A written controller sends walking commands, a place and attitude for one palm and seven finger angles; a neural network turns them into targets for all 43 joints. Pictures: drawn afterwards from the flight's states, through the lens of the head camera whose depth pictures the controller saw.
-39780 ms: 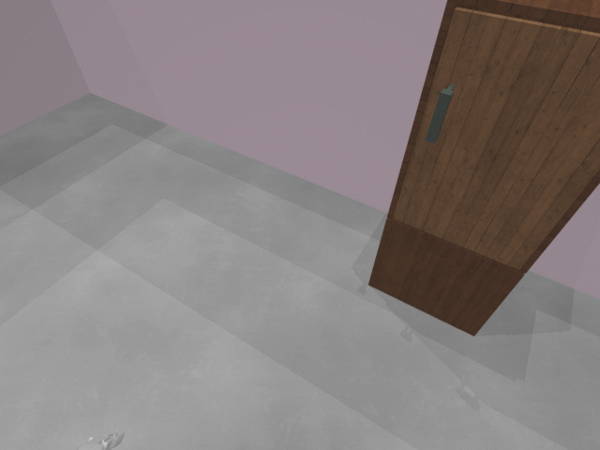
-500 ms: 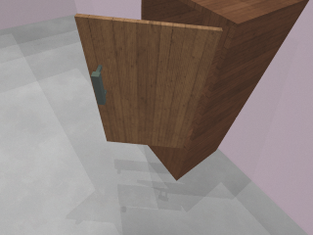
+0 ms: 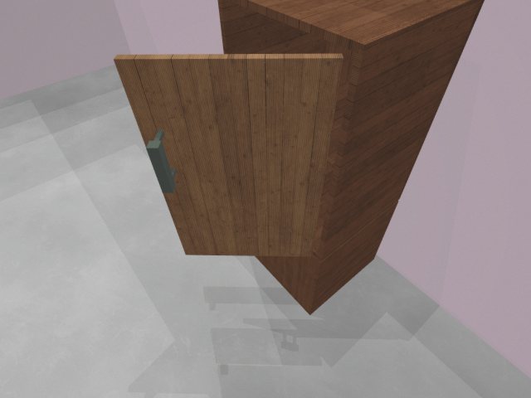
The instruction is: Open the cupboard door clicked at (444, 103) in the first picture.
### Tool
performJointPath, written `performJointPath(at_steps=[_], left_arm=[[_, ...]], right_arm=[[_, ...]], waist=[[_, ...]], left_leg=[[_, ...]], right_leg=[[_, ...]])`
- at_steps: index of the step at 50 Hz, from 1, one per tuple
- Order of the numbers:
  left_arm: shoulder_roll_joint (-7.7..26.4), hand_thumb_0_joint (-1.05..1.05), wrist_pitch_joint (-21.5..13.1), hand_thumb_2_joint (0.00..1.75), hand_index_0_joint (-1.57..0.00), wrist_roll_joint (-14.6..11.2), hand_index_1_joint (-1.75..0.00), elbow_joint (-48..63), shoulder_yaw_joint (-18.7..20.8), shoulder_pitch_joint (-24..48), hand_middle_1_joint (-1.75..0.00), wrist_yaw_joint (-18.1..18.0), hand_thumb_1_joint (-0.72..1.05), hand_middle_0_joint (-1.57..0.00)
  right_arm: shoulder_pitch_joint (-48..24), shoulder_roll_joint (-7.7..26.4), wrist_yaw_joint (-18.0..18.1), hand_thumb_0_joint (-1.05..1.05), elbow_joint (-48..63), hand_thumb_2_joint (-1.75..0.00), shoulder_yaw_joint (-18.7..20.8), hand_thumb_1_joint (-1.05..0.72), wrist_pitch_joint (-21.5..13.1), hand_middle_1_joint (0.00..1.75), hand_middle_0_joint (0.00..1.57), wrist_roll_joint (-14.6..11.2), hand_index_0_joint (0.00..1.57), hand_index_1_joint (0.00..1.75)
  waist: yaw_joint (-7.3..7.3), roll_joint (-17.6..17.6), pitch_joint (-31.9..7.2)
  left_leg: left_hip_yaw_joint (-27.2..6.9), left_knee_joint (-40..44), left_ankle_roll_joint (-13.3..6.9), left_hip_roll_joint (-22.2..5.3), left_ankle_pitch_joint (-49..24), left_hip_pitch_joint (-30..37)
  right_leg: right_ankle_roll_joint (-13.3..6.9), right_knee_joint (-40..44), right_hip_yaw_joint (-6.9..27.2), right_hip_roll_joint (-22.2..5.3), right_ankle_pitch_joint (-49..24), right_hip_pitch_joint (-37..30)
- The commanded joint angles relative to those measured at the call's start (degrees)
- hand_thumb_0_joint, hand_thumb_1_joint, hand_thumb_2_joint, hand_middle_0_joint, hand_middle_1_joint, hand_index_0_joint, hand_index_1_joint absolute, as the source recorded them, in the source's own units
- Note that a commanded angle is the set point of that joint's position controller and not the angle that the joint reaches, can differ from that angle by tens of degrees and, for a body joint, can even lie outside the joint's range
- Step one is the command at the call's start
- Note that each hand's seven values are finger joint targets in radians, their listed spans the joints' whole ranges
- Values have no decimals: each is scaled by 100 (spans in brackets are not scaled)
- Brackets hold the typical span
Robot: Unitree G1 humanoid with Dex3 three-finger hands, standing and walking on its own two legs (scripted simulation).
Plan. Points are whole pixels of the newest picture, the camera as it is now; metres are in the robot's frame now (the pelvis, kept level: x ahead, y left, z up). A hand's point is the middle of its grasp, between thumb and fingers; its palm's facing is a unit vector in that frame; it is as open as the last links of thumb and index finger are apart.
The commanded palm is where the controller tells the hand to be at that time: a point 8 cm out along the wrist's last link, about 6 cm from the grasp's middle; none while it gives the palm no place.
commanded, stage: look again from close up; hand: left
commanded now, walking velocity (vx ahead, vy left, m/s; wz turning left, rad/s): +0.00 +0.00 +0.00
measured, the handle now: (164, 161) +0.54 +0.24 +0.05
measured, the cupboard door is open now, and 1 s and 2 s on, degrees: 49 49 49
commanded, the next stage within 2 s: raise the hand with hooked fingers in 0.26 s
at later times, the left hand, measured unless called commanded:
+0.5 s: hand (140, 377) +0.17 +0.21 -0.06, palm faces +0.27 -0.95 -0.16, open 7.5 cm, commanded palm +0.10 +0.25 -0.06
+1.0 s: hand (132, 352) +0.19 +0.21 -0.01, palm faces -0.01 -1.00 -0.09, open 10.0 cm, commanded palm +0.15 +0.27 -0.01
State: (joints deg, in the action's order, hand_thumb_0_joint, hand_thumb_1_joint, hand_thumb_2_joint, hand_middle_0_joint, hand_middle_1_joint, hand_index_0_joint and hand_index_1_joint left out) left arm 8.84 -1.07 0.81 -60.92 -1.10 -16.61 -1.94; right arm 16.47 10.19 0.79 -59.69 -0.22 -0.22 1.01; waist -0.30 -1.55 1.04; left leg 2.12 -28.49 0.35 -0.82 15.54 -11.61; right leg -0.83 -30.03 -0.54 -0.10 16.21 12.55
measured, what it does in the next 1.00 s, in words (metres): lowers itself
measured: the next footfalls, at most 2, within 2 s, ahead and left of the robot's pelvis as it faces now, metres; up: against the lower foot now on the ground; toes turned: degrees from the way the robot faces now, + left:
none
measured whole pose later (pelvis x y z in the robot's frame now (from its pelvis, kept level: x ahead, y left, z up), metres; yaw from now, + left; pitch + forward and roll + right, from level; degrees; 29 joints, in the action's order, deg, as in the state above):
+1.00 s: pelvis -0.02 -0.01 -0.08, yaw +4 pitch +12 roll -3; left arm 15.7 -23.6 -17.0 0.0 12.2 -16.6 22.8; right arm 9.3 12.0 3.6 -32.8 -2.0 -14.0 -1.3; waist 2.5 -1.8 -5.3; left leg -4.8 -66.4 1.5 -1.6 29.8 -48.4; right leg -1.9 -62.9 -6.9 0.2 29.8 44.8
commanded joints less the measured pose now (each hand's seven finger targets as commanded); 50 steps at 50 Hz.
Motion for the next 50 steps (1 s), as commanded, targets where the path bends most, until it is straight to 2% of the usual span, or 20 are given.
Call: performJointPath(at_steps=[1,17,18,19,20,21,22,23,24,26,28,30,31,32,33,37,40,44,47,50], left_arm=[[809,0,-93,90,-20,-12,-30,283,173,-93,-30,-18,90,-20],[1005,0,-93,90,-20,-15,-30,235,235,167,-30,6,90,-20],[843,0,-117,90,-20,5,-30,-40,212,-486,-30,-224,90,-20],[2529,0,-1412,89,-20,-1019,-32,8651,1559,3972,-32,-209,88,-20],[2086,0,-1136,88,-20,-548,-33,6957,1455,772,-33,-313,85,-20],[1569,0,-906,87,-21,-756,-34,6521,1148,570,-34,-527,83,-21],[89,0,-439,86,-21,-914,-36,5319,380,-991,-36,-446,81,-21],[327,0,-680,85,-21,-1078,-37,6334,545,259,-37,-329,78,-21],[581,0,-997,84,-21,-1050,-39,6138,870,48,-39,-193,76,-21],[366,0,-1585,82,-21,-1152,-42,4936,1084,-1450,-42,237,71,-21],[36,0,-2349,80,-22,-1348,-45,4726,1009,-2111,-45,889,67,-22],[219,0,-3110,78,-22,-1523,-48,4850,1176,-2216,-48,1600,62,-22],[500,0,-3350,77,-22,-1561,-50,4682,1402,-2105,-50,1972,60,-22],[745,0,-3575,76,-22,-1613,-51,4930,1502,-1708,-51,2302,57,-22],[1014,0,-3621,75,-22,-1630,-53,5146,1780,-1599,-53,2449,55,-22],[1384,0,-3501,71,-23,-2016,-58,6988,2066,-72,-58,2471,46,-23],[1281,0,-3578,68,-24,-2071,-63,8094,1845,423,-63,2230,39,-24],[1170,0,-3249,64,-24,-1833,-69,7842,1310,697,-69,2327,29,-24],[1422,0,-2481,61,-25,-1782,-74,7003,1456,526,-74,2562,22,-25],[1639,0,-1594,58,-25,-1946,-78,6533,2014,-219,-78,2633,15,-25]], right_arm=[[136,507,14,0,228,-90,78,-90,-160,30,20,-9,20,30],[62,684,55,0,-87,-90,101,-90,-215,30,20,-16,20,30],[-414,713,22,0,242,-90,132,-90,-196,30,20,-92,20,30],[-295,1502,239,0,2113,-90,332,-90,-1076,30,20,-334,20,30],[-712,1001,475,0,1895,-90,197,-90,-1587,30,20,-223,20,30],[-787,1045,511,0,1567,-90,195,-90,-1722,30,20,-305,20,30],[-631,716,458,0,1491,-90,190,-90,-1714,30,20,-378,20,30],[-751,990,392,0,2001,-90,246,-90,-1793,30,20,-352,20,30],[-676,1073,385,0,2088,-90,398,-90,-1849,30,20,-269,20,30],[-800,1027,287,0,2381,-90,482,-90,-1874,30,20,-221,20,30],[-897,984,119,0,2705,-90,534,-90,-1855,30,20,-156,20,30],[-1009,1039,-10,0,3021,-90,614,-90,-1856,30,20,-136,20,30],[-987,1105,-80,0,3154,-90,646,-90,-1827,30,20,-164,20,30],[-1054,1151,-101,0,3316,-90,639,-90,-1841,30,20,-163,20,30],[-1061,1143,-81,0,3463,-90,644,-90,-1838,30,20,-196,20,30],[-905,1091,75,0,3846,-90,568,-90,-1776,30,20,-208,20,30],[-679,1010,193,0,3734,-90,478,-90,-1780,30,20,-190,20,30],[-550,1113,330,0,3473,-90,381,-90,-1795,30,20,-227,20,30],[-534,1178,393,0,3471,-90,310,-90,-1737,30,20,-310,20,30],[-673,1143,438,0,3697,-90,327,-90,-1596,30,20,-397,20,30]], waist=[[29,241,496],[44,131,13],[270,419,113],[-410,-589,-2745],[254,-1424,-2365],[76,-1376,-1898],[-68,-596,-991],[-236,-250,-84],[-268,200,-148],[102,936,284],[322,1592,-47],[399,1441,-503],[418,907,-582],[350,736,-814],[427,440,-1190],[265,-558,-2195],[-13,-880,-2427],[-369,-541,-1818],[-304,-322,-1592],[75,171,-2010]], left_leg=[[-419,746,-204,-396,-216,-338],[-371,701,-186,-492,-921,38],[-97,-403,-13,-620,-940,-241],[-213,367,-179,123,-1729,967],[-14,370,-220,-36,-2416,1299],[-32,234,-48,-34,-1797,739],[-108,310,-83,-84,-1386,284],[-307,219,-69,-21,-945,-260],[-258,3,-89,-4,-589,-428],[-253,-420,-40,94,-245,-1285],[-150,-1028,12,178,-167,-1934],[-45,-1579,53,253,-164,-2390],[-30,-1833,72,304,-228,-2454],[-11,-2084,53,328,-203,-2628],[40,-2269,10,328,-216,-2755],[-54,-2711,-106,265,-59,-2680],[-211,-2929,-186,159,-304,-2351],[-403,-2956,-244,25,1,-2601],[-467,-2735,-228,45,241,-2800],[-387,-2406,-207,114,85,-2795]], right_leg=[[-193,805,581,-491,9,226],[-173,637,540,-570,-1096,-154],[-43,694,764,-924,-2773,-125],[-146,213,227,-311,-2458,-627],[-262,-5,55,-59,-1475,-469],[-198,111,-227,-72,-1021,-221],[-64,182,-385,-59,-759,270],[-8,188,-435,-99,-621,657],[17,148,-493,-58,-235,1016],[-6,-194,-588,9,205,1465],[-13,-851,-577,61,206,1878],[-53,-1397,-453,36,-111,1964],[-123,-1621,-320,-11,-324,2002],[-123,-1806,-216,-59,-401,2087],[-120,-2000,-134,-66,-389,2137],[-51,-2233,161,-12,78,2412],[-59,-2277,130,46,-249,2571],[-51,-2235,-15,143,48,3010],[-30,-2004,-73,149,350,2852],[41,-1697,-16,54,320,2140]])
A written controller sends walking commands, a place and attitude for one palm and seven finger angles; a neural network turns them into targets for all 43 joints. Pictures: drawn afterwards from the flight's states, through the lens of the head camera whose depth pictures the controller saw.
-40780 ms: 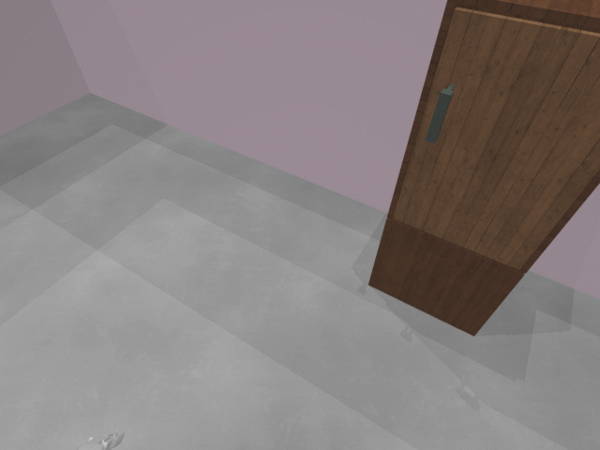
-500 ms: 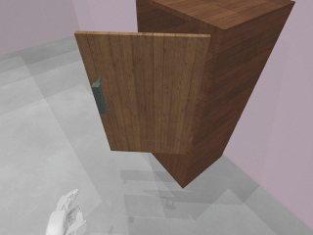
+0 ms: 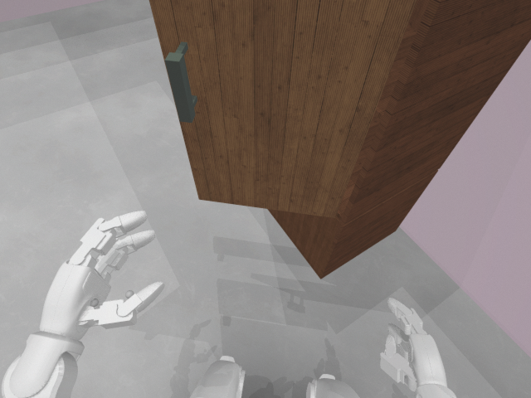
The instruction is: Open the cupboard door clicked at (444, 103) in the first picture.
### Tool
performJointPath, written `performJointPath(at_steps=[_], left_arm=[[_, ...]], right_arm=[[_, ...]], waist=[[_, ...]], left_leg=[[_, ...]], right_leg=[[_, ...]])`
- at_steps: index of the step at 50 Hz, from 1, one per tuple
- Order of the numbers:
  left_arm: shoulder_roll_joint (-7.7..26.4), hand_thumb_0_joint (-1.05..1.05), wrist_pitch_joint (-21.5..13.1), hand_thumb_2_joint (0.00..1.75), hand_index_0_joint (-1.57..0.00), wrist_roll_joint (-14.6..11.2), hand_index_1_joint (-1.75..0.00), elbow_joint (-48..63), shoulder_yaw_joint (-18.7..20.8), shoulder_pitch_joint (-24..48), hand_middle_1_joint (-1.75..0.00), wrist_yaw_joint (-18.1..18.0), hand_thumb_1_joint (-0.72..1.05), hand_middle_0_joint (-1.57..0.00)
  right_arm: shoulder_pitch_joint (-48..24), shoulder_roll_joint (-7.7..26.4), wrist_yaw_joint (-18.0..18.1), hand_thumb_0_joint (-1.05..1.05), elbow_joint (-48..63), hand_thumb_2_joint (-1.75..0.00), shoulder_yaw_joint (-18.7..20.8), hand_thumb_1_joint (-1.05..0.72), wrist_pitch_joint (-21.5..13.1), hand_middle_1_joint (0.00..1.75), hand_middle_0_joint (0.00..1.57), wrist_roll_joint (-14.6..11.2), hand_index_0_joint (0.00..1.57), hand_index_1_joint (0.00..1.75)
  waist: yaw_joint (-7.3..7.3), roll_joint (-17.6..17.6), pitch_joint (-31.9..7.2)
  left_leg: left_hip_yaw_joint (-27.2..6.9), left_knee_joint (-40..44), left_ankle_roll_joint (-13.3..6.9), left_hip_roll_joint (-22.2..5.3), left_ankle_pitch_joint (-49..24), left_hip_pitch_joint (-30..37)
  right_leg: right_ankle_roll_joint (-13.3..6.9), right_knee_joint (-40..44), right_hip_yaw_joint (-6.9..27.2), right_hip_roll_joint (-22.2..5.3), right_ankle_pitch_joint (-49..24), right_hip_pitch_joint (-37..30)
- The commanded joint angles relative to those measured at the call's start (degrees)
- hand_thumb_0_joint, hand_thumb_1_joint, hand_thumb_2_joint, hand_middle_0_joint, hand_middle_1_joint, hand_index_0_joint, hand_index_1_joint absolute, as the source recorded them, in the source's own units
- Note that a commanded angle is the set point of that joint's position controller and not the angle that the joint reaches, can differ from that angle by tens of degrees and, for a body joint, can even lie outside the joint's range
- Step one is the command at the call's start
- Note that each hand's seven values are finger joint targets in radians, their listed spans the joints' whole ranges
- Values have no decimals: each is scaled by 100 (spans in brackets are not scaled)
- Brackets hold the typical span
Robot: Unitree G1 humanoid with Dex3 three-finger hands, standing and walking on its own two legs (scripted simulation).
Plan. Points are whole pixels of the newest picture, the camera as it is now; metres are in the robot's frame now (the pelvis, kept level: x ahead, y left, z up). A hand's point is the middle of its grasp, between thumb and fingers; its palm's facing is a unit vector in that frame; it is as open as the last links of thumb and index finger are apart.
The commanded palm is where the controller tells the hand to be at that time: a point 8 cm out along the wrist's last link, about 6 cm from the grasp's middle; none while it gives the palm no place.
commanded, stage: raise the hand with hooked fingers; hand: left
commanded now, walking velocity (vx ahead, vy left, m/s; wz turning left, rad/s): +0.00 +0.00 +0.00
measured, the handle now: (185, 83) +0.58 +0.21 +0.13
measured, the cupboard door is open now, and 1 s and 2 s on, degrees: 49 49 49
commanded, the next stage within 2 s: move the hooked fingers beside the handle in 1.46 s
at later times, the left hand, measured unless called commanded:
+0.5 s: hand (99, 249) +0.27 +0.24 +0.10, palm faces -0.04 -1.00 -0.05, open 12.9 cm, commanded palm +0.24 +0.30 +0.11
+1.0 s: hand (67, 188) +0.32 +0.29 +0.15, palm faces -0.01 -1.00 -0.04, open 14.0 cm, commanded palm +0.29 +0.33 +0.15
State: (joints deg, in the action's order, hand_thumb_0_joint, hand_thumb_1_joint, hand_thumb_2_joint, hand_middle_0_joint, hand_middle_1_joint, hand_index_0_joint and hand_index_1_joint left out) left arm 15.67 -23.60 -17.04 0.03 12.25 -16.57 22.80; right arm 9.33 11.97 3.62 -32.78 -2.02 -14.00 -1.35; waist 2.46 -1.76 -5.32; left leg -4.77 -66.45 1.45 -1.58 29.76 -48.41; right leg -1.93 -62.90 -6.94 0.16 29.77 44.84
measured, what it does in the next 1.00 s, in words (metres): rises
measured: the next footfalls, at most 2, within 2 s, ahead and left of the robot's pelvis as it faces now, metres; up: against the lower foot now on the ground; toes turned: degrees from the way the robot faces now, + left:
none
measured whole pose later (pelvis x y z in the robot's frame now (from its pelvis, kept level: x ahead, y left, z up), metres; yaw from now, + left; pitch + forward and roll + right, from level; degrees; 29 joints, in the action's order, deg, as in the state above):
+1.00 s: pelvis +0.02 +0.02 +0.05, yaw -1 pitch +7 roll -2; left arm 25.4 -8.8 -20.4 -21.3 25.0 4.4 29.3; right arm 16.2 15.7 6.5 -33.5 -3.4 -11.9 -2.9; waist 0.6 -1.5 -3.7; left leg -1.2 -46.6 -0.3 -1.0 23.0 -30.3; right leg -0.3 -43.5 -3.6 -0.1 22.2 28.0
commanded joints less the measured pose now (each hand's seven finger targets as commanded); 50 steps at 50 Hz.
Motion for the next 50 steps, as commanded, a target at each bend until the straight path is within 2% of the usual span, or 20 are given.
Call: performJointPath(at_steps=[1,3,6,8,9,10,13,16,19,20,21,25,29,31,33,37,42,47,48,50], left_arm=[[1109,0,888,57,-25,-286,-80,240,987,-397,-80,152,13,-25],[1195,0,1004,55,-26,-454,-82,611,1297,-428,-82,-18,8,-26],[1206,0,707,52,-26,-569,-87,883,1535,-169,-87,-399,1,-26],[1052,0,336,50,-27,-472,-90,875,1334,102,-90,-536,-3,-27],[1026,0,165,49,-27,-388,-92,829,1238,198,-92,-556,-6,-27],[913,0,26,48,-27,-334,-93,813,999,354,-93,-511,-8,-27],[1034,0,-92,45,-27,-277,-98,515,797,681,-98,-183,-15,-27],[1328,0,74,42,-28,-348,-102,416,847,1037,-102,136,-22,-28],[1702,0,241,39,-29,-427,-107,545,1279,1129,-107,168,-29,-29],[1763,0,288,38,-29,-461,-108,526,1401,1169,-108,110,-31,-29],[1939,0,326,37,-29,-496,-110,549,1585,1279,-110,59,-34,-29],[1675,0,429,33,-29,-542,-115,364,1537,1322,-115,-97,-43,-29],[1525,0,768,30,-30,-420,-120,-19,1210,1502,-120,113,-50,-30],[1561,0,956,30,-30,-423,-120,-276,1149,1775,-120,279,-50,-30],[1755,0,1060,30,-30,-410,-120,-387,1281,2104,-120,389,-50,-30],[2209,0,963,30,-30,-485,-120,-203,1697,2786,-120,438,-50,-30],[2305,0,860,30,-30,-475,-120,-487,1768,3092,-120,467,-50,-30],[2412,0,1162,30,-30,-500,-120,-1073,1779,3283,-120,709,-50,-30],[2467,0,1210,30,-30,-489,-120,-1080,1786,3366,-120,744,-50,-30],[2335,0,1292,30,-30,-482,-120,-1286,1709,3145,-120,780,-50,-30]], right_arm=[[-63,937,159,0,1065,-90,496,-90,-169,30,20,-161,20,30],[-85,835,151,0,1171,-90,465,-90,-108,30,20,-146,20,30],[-62,754,136,0,1148,-90,433,-90,-131,30,20,-78,20,30],[98,779,105,0,1041,-90,433,-90,-194,30,20,-60,20,30],[198,830,97,0,978,-90,447,-90,-221,30,20,-54,20,30],[232,875,90,0,942,-90,437,-90,-274,30,20,-55,20,30],[404,1028,124,0,846,-90,447,-90,-363,30,20,-108,20,30],[441,1143,199,0,836,-90,430,-90,-436,30,20,-163,20,30],[419,1134,251,0,856,-90,425,-90,-450,30,20,-177,20,30],[404,1118,257,0,866,-90,399,-90,-441,30,20,-164,20,30],[391,1120,258,0,866,-90,384,-90,-425,30,20,-152,20,30],[396,1058,219,0,893,-90,343,-90,-379,30,20,-150,20,30],[457,1110,176,0,930,-90,326,-90,-312,30,20,-170,20,30],[461,1163,189,0,940,-90,309,-90,-281,30,20,-173,20,30],[467,1197,232,0,932,-90,313,-90,-235,30,20,-188,20,30],[412,1163,288,0,904,-90,271,-90,-207,30,20,-159,20,30],[388,1124,313,0,812,-90,226,-90,-189,30,20,-150,20,30],[408,1182,349,0,776,-90,230,-90,-135,30,20,-195,20,30],[420,1188,350,0,771,-90,240,-90,-124,30,20,-205,20,30],[456,1193,334,0,809,-90,258,-90,-117,30,20,-200,20,30]], waist=[[-10,228,-1465],[103,222,-1648],[134,331,-1369],[-54,156,-1082],[-135,250,-1083],[-227,51,-953],[-392,-1,-929],[-385,-203,-945],[-229,-332,-1259],[-179,-292,-1228],[-103,-494,-1193],[-121,-493,-1073],[-221,-488,-908],[-272,-248,-702],[-300,-27,-811],[-214,-254,-1181],[-211,-456,-1186],[-210,-360,-1116],[-208,-491,-1155],[-190,-248,-1088]], left_leg=[[300,1455,-295,221,-1507,914],[347,1588,-270,226,-1710,1037],[334,1689,-237,213,-1757,982],[342,1751,-237,193,-1585,1064],[334,1754,-252,174,-1523,1094],[340,1747,-259,180,-1420,1128],[340,1772,-282,176,-1169,1215],[310,1895,-309,184,-1077,1389],[304,2075,-306,167,-1351,1722],[280,2144,-293,167,-1421,1744],[266,2176,-273,166,-1534,1818],[288,2320,-225,162,-1820,2035],[312,2365,-217,150,-2157,2178],[286,2398,-236,152,-2059,2112],[288,2444,-249,153,-1982,2145],[287,2499,-240,173,-2214,2458],[294,2601,-227,161,-2228,2614],[327,2706,-259,170,-2292,2612],[329,2724,-251,168,-2373,2684],[325,2753,-255,168,-2402,2630]], right_leg=[[123,1583,616,36,-1174,-1365],[164,1593,537,-18,-1406,-1612],[146,1623,507,30,-1411,-1626],[148,1652,474,42,-1200,-1286],[150,1631,433,62,-1097,-1177],[146,1642,451,58,-996,-1019],[136,1792,541,50,-712,-944],[98,1924,585,47,-622,-1068],[96,1946,494,52,-977,-1372],[90,1948,445,59,-1059,-1463],[41,1924,431,94,-1174,-1540],[66,1965,310,112,-1590,-1617],[74,2031,281,129,-2058,-1608],[62,2121,298,157,-2044,-1631],[93,2200,303,145,-1996,-1679],[49,2246,349,138,-2137,-1932],[36,2325,364,135,-2110,-2012],[45,2495,402,98,-2272,-2164],[45,2495,389,94,-2341,-2167],[63,2516,355,94,-2361,-2135]])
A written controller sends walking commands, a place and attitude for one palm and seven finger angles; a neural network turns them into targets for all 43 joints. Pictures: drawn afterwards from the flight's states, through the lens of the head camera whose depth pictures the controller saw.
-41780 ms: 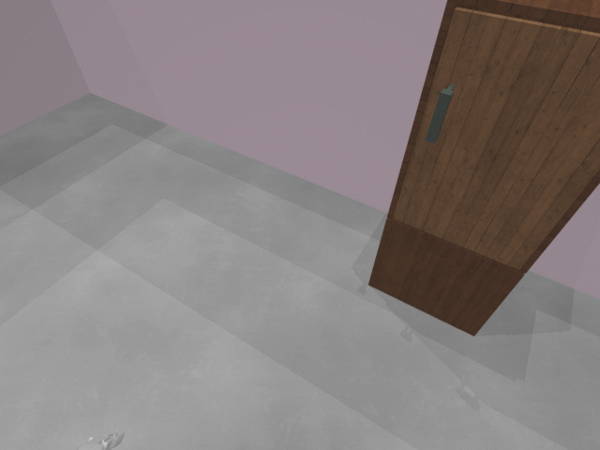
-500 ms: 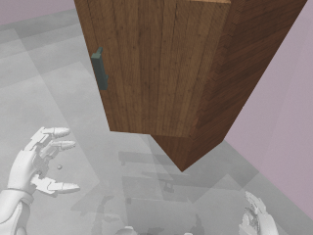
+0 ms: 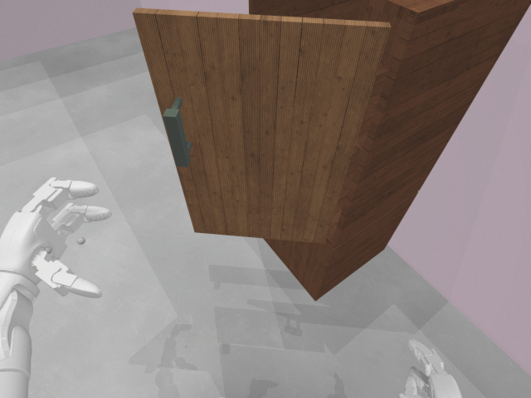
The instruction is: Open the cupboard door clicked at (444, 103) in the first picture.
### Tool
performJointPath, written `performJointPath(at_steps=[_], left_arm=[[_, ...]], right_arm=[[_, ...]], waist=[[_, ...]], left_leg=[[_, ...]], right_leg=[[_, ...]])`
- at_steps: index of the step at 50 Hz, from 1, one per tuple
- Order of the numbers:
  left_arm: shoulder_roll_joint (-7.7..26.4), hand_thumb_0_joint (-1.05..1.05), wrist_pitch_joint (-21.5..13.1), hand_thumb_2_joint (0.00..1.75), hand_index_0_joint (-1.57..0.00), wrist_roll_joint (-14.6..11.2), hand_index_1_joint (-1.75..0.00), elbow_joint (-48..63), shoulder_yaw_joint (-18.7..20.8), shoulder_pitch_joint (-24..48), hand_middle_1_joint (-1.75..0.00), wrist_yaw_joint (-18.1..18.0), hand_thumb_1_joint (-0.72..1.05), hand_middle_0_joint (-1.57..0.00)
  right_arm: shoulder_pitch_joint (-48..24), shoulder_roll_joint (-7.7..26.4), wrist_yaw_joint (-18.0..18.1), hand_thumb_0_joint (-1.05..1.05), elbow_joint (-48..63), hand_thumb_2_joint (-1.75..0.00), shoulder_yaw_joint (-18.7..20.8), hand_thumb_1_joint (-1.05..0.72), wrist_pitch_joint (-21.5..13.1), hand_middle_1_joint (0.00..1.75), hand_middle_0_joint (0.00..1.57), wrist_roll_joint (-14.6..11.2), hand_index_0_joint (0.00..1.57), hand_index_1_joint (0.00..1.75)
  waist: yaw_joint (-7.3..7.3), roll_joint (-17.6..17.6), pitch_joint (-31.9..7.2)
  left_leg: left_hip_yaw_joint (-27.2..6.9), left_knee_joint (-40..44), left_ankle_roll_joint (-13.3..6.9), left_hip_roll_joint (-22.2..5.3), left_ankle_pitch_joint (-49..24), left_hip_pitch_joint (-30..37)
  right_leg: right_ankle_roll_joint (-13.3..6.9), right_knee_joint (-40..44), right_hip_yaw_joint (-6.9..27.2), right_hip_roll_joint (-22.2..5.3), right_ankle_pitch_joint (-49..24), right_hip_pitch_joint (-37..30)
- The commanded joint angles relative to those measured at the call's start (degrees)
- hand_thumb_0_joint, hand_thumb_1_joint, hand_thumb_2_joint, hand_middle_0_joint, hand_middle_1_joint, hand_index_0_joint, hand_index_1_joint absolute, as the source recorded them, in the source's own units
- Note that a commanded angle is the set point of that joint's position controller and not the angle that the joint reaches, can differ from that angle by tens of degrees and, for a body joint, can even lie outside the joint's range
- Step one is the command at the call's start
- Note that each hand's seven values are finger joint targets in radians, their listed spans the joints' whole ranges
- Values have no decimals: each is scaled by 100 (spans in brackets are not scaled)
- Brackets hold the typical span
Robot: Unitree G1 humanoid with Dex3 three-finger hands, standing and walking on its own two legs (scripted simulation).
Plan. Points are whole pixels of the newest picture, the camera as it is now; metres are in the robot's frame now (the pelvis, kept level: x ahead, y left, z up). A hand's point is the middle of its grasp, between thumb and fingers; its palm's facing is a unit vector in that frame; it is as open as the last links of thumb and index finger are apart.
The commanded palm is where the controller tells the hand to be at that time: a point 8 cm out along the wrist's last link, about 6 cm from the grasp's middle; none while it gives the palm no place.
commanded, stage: raise the hand with hooked fingers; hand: left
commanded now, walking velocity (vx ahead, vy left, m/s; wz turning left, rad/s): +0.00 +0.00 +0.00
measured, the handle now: (180, 132) +0.55 +0.21 +0.08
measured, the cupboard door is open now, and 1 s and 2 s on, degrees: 49 49 49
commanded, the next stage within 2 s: move the hooked fingers beside the handle in 0.46 s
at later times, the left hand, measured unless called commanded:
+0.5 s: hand (90, 243) +0.29 +0.26 +0.10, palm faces +0.01 -1.00 -0.03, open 14.0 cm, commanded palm +0.26 +0.31 +0.10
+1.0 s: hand (104, 206) +0.35 +0.27 +0.09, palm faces -0.01 -1.00 +0.01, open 14.0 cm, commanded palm +0.33 +0.32 +0.09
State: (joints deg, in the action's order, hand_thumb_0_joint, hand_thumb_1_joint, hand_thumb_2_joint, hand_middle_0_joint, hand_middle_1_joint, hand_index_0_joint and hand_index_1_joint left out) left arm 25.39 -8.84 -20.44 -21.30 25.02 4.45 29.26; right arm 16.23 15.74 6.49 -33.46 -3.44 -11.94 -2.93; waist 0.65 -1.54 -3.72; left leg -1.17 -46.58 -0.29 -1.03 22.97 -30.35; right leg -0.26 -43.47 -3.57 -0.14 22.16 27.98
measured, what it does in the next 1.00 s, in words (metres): stands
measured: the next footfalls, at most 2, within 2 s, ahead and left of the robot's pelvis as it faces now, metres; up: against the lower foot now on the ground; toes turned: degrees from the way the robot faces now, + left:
none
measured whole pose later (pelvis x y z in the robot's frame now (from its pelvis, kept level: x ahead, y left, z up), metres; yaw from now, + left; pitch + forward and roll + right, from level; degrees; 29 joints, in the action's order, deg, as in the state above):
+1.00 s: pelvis -0.01 +0.00 +0.00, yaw -1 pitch +9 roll -1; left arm 29.5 -12.2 -17.3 -41.6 27.1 20.8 31.2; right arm 18.3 16.7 5.9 -34.0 -2.7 -8.5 -2.7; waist -2.1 -0.4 -3.8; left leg 0.0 -46.6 0.0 -1.8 22.1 -33.5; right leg -0.6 -44.3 -2.3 0.6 21.1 32.1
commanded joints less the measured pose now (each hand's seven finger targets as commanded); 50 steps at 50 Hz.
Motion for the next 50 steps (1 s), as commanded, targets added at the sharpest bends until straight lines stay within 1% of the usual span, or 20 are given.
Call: performJointPath(at_steps=[1,8,10,14,16,17,21,23,26,28,29,30,33,37,39,42,44,47,49,50], left_arm=[[1322,0,-182,30,-30,-163,-120,806,409,948,-120,161,-50,-30],[1502,0,-492,30,-30,-185,-120,1063,696,1006,-120,-58,-50,-30],[1492,0,-585,30,-30,-139,-120,1195,666,1111,-120,-123,-50,-30],[1469,0,-652,30,-30,-85,-120,1271,589,1241,-120,-132,-50,-30],[1416,0,-629,30,-30,-127,-120,1195,511,1261,-120,-73,-50,-30],[1437,0,-614,30,-30,-106,-120,1144,528,1251,-120,-47,-50,-30],[1379,0,-502,30,-30,-127,-120,838,466,1202,-120,14,-50,-30],[1407,0,-490,30,-30,-131,-120,851,499,1270,-120,26,-50,-30],[1458,0,-493,30,-30,-183,-120,773,578,1203,-120,30,-50,-30],[1369,0,-531,30,-30,-184,-120,777,537,1232,-120,37,-50,-30],[1343,0,-548,30,-30,-147,-120,761,416,1540,-120,42,-50,-30],[1535,0,-587,30,-30,-114,-120,698,539,1853,-120,1,-50,-30],[1651,0,-640,30,-30,-21,-120,329,475,2471,-120,21,-50,-30],[1822,0,-711,30,-30,82,-120,-61,419,3061,-120,111,-50,-30],[1745,0,-734,30,-30,130,-120,-252,265,3293,-120,159,-50,-30],[2047,0,-730,30,-30,113,-120,-590,551,3205,-120,203,-50,-30],[2088,0,-685,30,-30,130,-120,-902,597,3180,-120,216,-50,-30],[2321,0,-696,30,-30,133,-120,-986,854,3022,-120,217,-50,-30],[2119,0,-723,30,-30,169,-120,-863,671,2999,-120,206,-50,-30],[2177,0,-742,30,-30,185,-120,-905,696,3117,-120,178,-50,-30]], right_arm=[[-222,821,24,0,893,-90,399,-90,-329,30,20,-32,20,30],[-188,805,-59,0,927,-90,450,-90,-284,30,20,1,20,30],[-193,790,-52,0,909,-90,455,-90,-280,30,20,-3,20,30],[-194,778,-30,0,880,-90,453,-90,-260,30,20,-1,20,30],[-185,791,-19,0,867,-90,437,-90,-249,30,20,-1,20,30],[-217,784,-11,0,860,-90,438,-90,-246,30,20,-14,20,30],[-228,798,12,0,867,-90,413,-90,-220,30,20,-25,20,30],[-270,786,15,0,882,-90,413,-90,-218,30,20,-29,20,30],[-248,808,14,0,904,-90,410,-90,-212,30,20,-10,20,30],[-266,783,8,0,904,-90,417,-90,-209,30,20,-22,20,30],[-279,793,14,0,866,-90,397,-90,-204,30,20,-25,20,30],[-254,807,34,0,815,-90,402,-90,-194,30,20,-22,20,30],[-211,829,82,0,719,-90,386,-90,-159,30,20,-24,20,30],[-135,850,115,0,635,-90,374,-90,-125,30,20,-25,20,30],[-89,850,116,0,605,-90,376,-90,-120,30,20,-28,20,30],[30,895,82,0,604,-90,401,-90,-73,30,20,-5,20,30],[71,923,52,0,608,-90,405,-90,-17,30,20,-7,20,30],[159,936,-20,0,689,-90,436,-90,61,30,20,12,20,30],[193,920,-64,0,766,-90,454,-90,97,30,20,10,20,30],[230,935,-74,0,739,-90,466,-90,125,30,20,9,20,30]], waist=[[24,-155,-1213],[54,-176,-1377],[23,-409,-1370],[-24,-542,-1395],[-48,-324,-1292],[-42,-479,-1257],[-43,-228,-994],[-36,-315,-1090],[-20,86,-1173],[-26,-9,-1214],[-99,-209,-1103],[-140,-136,-1032],[-261,-172,-950],[-289,-380,-1204],[-295,-497,-1346],[-197,-310,-1661],[-194,-136,-1595],[-48,-287,-1745],[-54,-472,-1795],[-125,-387,-1716]], left_leg=[[-30,750,-91,114,-1798,812],[43,784,-86,129,-1812,850],[69,795,-86,130,-1715,881],[87,800,-100,130,-1662,962],[72,790,-117,123,-1680,920],[81,813,-103,119,-1617,925],[51,857,-105,123,-1442,788],[60,867,-106,133,-1410,840],[79,804,-121,140,-1457,730],[97,798,-116,147,-1471,751],[107,799,-109,154,-1314,713],[65,802,-104,137,-1208,677],[70,768,-118,139,-918,585],[60,693,-118,140,-903,589],[41,697,-112,145,-929,631],[55,597,-119,136,-1256,562],[79,591,-116,139,-1246,379],[102,573,-108,137,-1572,378],[118,585,-100,137,-1732,485],[109,578,-104,116,-1669,453]], right_leg=[[-125,576,31,138,-1681,-519],[-103,569,76,140,-1737,-607],[-98,581,98,127,-1626,-539],[-96,618,135,131,-1601,-550],[-109,646,146,140,-1671,-613],[-105,651,143,139,-1609,-558],[-109,713,124,143,-1422,-487],[-96,722,138,131,-1413,-485],[-76,717,190,125,-1519,-637],[-62,704,199,118,-1566,-617],[-59,734,213,107,-1397,-472],[-60,741,209,116,-1238,-396],[-54,796,300,103,-860,-247],[-80,741,358,89,-820,-261],[-89,685,314,86,-867,-219],[-95,576,338,99,-1289,-474],[-75,545,322,89,-1337,-458],[-106,421,288,110,-1720,-590],[-117,377,237,132,-1861,-495],[-103,389,226,148,-1791,-396]])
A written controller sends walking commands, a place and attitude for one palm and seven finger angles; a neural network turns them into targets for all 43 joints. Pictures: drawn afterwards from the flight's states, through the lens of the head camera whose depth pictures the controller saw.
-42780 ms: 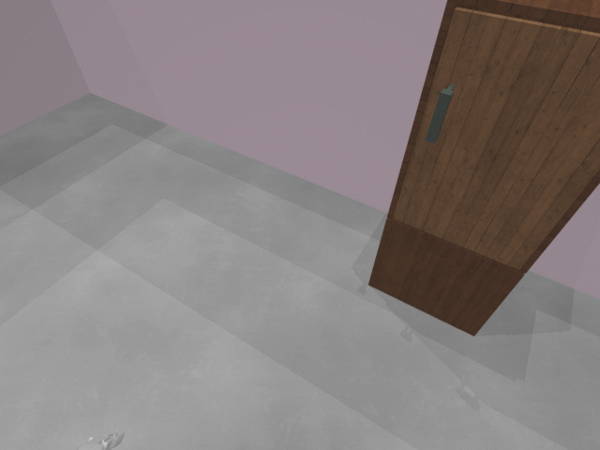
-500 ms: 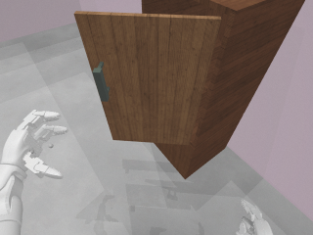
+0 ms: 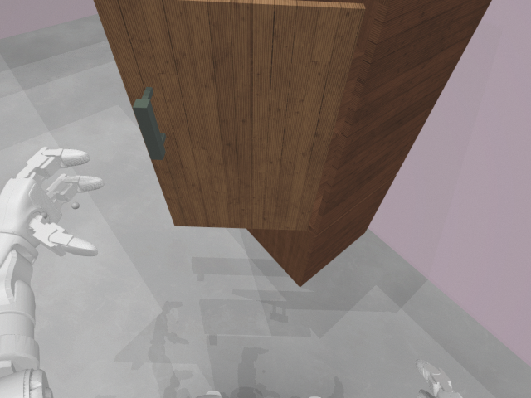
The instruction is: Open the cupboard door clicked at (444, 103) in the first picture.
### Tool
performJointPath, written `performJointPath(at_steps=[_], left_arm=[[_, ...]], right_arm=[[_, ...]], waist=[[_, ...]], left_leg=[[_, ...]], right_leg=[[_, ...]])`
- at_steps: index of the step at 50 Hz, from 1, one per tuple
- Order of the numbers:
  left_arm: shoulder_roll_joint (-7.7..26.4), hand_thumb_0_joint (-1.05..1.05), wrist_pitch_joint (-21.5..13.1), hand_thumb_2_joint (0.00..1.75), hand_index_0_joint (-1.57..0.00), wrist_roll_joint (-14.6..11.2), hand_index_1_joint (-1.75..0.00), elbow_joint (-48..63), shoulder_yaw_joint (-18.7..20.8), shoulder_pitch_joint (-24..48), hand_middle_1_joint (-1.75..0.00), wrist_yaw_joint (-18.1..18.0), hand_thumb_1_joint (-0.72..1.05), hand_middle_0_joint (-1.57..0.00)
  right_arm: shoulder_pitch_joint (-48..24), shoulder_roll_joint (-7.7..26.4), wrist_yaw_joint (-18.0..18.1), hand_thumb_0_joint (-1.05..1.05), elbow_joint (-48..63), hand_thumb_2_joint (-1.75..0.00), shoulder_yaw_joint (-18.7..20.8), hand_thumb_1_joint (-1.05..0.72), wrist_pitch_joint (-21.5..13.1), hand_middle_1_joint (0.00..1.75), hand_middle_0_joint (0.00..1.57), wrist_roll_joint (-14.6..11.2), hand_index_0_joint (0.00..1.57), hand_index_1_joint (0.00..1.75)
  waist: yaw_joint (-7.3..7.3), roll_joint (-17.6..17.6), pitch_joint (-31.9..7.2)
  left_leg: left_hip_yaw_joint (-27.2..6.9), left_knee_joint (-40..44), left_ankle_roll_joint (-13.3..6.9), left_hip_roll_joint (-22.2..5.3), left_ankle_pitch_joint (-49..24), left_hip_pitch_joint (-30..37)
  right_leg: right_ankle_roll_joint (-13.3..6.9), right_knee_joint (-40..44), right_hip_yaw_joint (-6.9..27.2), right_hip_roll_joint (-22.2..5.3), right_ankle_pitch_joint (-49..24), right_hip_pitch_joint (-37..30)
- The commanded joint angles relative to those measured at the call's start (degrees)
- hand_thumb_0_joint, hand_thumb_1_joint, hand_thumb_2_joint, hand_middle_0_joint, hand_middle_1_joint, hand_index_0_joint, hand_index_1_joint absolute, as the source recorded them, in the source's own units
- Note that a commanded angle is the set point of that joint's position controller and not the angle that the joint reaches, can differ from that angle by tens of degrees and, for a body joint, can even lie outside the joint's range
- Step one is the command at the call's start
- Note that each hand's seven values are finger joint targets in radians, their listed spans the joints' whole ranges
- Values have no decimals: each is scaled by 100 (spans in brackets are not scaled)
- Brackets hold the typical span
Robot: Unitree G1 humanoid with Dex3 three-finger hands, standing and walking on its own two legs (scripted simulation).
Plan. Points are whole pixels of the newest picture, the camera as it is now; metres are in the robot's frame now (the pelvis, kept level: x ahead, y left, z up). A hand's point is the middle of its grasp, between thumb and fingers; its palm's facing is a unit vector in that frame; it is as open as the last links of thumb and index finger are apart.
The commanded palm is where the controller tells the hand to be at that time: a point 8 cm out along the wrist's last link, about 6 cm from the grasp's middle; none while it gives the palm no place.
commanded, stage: move the hooked fingers beside the handle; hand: left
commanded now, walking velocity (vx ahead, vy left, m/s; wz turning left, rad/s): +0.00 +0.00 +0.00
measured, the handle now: (153, 124) +0.55 +0.22 +0.08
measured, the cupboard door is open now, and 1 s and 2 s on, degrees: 49 49 49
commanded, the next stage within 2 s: slide the fingers in behind the handle in 1.96 s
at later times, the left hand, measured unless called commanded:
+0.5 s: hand (88, 178) +0.41 +0.29 +0.09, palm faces +0.01 -1.00 +0.01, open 14.0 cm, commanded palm +0.39 +0.33 +0.09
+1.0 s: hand (104, 148) +0.47 +0.28 +0.09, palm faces -0.01 -1.00 +0.00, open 14.0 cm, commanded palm +0.46 +0.33 +0.08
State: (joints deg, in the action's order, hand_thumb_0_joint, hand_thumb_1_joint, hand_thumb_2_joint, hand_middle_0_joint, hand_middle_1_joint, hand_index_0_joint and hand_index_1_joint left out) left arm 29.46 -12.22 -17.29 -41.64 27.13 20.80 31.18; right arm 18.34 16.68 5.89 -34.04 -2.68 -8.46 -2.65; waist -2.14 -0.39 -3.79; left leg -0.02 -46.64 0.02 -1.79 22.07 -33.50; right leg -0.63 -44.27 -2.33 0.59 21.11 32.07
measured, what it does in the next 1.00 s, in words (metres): stands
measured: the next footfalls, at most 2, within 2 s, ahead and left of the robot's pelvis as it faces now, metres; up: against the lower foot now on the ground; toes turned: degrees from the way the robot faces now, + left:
none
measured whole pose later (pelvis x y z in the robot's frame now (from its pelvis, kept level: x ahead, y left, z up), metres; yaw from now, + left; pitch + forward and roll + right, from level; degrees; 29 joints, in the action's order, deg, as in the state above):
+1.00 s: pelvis +0.00 +0.01 -0.02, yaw -1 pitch +17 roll -3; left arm 39.5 -17.9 -9.1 -66.3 29.2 47.3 29.3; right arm 23.1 16.9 3.8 -35.3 -2.8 1.2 -1.1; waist -7.6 0.1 -4.5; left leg 0.1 -53.0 -0.8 -2.6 24.2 -45.9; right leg 0.1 -48.4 -2.0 1.4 21.8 43.7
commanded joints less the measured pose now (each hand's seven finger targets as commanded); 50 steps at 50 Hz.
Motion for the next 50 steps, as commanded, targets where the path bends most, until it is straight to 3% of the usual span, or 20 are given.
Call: performJointPath(at_steps=[1,5,8,12,14,17,19,22,23,26,29,30,31,36,37,40,42,45,48,50], left_arm=[[1786,0,-441,30,-30,-160,-120,1129,498,1543,-120,-11,-50,-30],[1611,0,-535,30,-30,-127,-120,1118,320,1984,-120,-51,-50,-30],[1619,0,-592,30,-30,-86,-120,1177,257,2288,-120,-73,-50,-30],[1754,0,-605,30,-30,22,-120,889,272,2616,-120,-129,-50,-30],[1643,0,-597,30,-30,67,-120,711,184,2639,-120,-163,-50,-30],[1984,0,-606,30,-30,142,-120,338,387,2892,-120,-194,-50,-30],[1808,0,-638,30,-30,184,-120,226,211,3052,-120,-199,-50,-30],[2093,0,-712,30,-30,248,-120,-39,359,3368,-120,-210,-50,-30],[1980,0,-714,30,-30,301,-120,-180,205,3479,-120,-192,-50,-30],[2123,0,-805,30,-30,300,-120,-457,287,3768,-120,-160,-50,-30],[2096,0,-858,30,-30,370,-120,-571,192,3956,-120,-109,-50,-30],[2275,0,-882,30,-30,400,-120,-622,306,4021,-120,-118,-50,-30],[2269,0,-909,30,-30,362,-120,-633,297,4108,-120,-99,-50,-30],[2260,0,-910,30,-30,414,-120,-859,182,4473,-120,-90,-50,-30],[2644,0,-888,30,-30,470,-120,-1009,475,4397,-120,-115,-50,-30],[2603,0,-833,30,-30,569,-120,-1241,331,4608,-120,-146,-50,-30],[2845,0,-902,30,-30,626,-120,-1100,430,4873,-120,-168,-50,-30],[2793,0,-968,30,-30,683,-120,-1098,372,4977,-120,-207,-50,-30],[2957,0,-949,30,-30,657,-120,-1270,526,4886,-120,-165,-50,-30],[2926,0,-818,30,-30,704,-120,-1621,427,4980,-120,-151,-50,-30]], right_arm=[[61,851,-21,0,796,-90,393,-90,-199,30,20,0,20,30],[168,865,-24,0,739,-90,430,-90,-130,30,20,-19,20,30],[262,876,-19,0,678,-90,448,-90,-88,30,20,-6,20,30],[321,887,-8,0,583,-90,426,-90,-2,30,20,2,20,30],[346,876,-24,0,581,-90,423,-90,31,30,20,14,20,30],[421,917,-24,0,533,-90,407,-90,110,30,20,32,20,30],[422,891,-53,0,553,-90,400,-90,141,30,20,34,20,30],[507,936,-65,0,509,-90,408,-90,214,30,20,49,20,30],[517,932,-82,0,507,-90,394,-90,244,30,20,48,20,30],[609,965,-77,0,472,-90,402,-90,315,30,20,65,20,30],[670,962,-97,0,443,-90,409,-90,385,30,20,76,20,30],[679,980,-99,0,427,-90,415,-90,407,30,20,79,20,30],[719,985,-94,0,415,-90,413,-90,441,30,20,83,20,30],[833,994,-102,0,349,-90,416,-90,550,30,20,85,20,30],[885,1047,-93,0,330,-90,425,-90,593,30,20,93,20,30],[931,1030,-106,0,325,-90,393,-90,660,30,20,97,20,30],[1019,1057,-100,0,314,-90,408,-90,702,30,20,114,20,30],[1087,1048,-131,0,276,-90,415,-90,752,30,20,138,20,30],[1176,1070,-149,0,279,-90,414,-90,842,30,20,148,20,30],[1207,1074,-150,0,264,-90,387,-90,887,30,20,134,20,30]], waist=[[162,-381,-1686],[3,-491,-1656],[-51,-573,-1892],[-92,-595,-1763],[-96,-633,-1782],[-91,-520,-1846],[-115,-626,-1877],[-158,-543,-1951],[-204,-626,-1931],[-236,-403,-2003],[-256,-666,-2201],[-249,-752,-2175],[-299,-596,-2224],[-405,-697,-2183],[-337,-638,-2267],[-426,-724,-2124],[-447,-802,-2454],[-480,-1010,-2516],[-446,-912,-2727],[-575,-670,-2379]], left_leg=[[-24,564,-143,185,-1676,729],[-53,602,-134,160,-1479,848],[-98,556,-141,151,-1681,1073],[-140,554,-128,128,-1594,1001],[-149,547,-121,128,-1574,1037],[-125,475,-130,130,-1619,828],[-145,466,-110,127,-1624,886],[-134,373,-124,104,-1720,799],[-133,367,-116,113,-1589,771],[-148,274,-141,102,-1638,666],[-146,221,-123,98,-1712,764],[-146,194,-122,90,-1706,723],[-156,150,-146,90,-1820,724],[-176,116,-157,69,-1722,679],[-184,109,-150,59,-1678,600],[-154,91,-168,76,-1523,403],[-195,35,-163,56,-1709,572],[-215,-24,-143,28,-1872,737],[-200,-93,-147,26,-2129,706],[-144,-89,-198,31,-1776,335]], right_leg=[[-88,437,91,97,-1763,-863],[-68,457,44,124,-1492,-534],[-87,428,40,140,-1591,-496],[-98,412,17,138,-1451,-325],[-99,415,2,132,-1397,-255],[-97,355,43,127,-1515,-348],[-97,323,8,125,-1456,-231],[-93,266,28,138,-1575,-220],[-89,254,19,138,-1437,-102],[-102,194,32,157,-1497,-139],[-86,151,36,149,-1512,-14],[-89,144,53,148,-1499,13],[-97,113,44,177,-1596,-3],[-84,113,31,189,-1452,218],[-75,94,44,184,-1426,174],[-51,107,68,173,-1350,241],[-53,40,67,194,-1435,246],[-58,25,53,210,-1459,396],[-53,-32,59,230,-1716,257],[-12,29,74,225,-1579,304]])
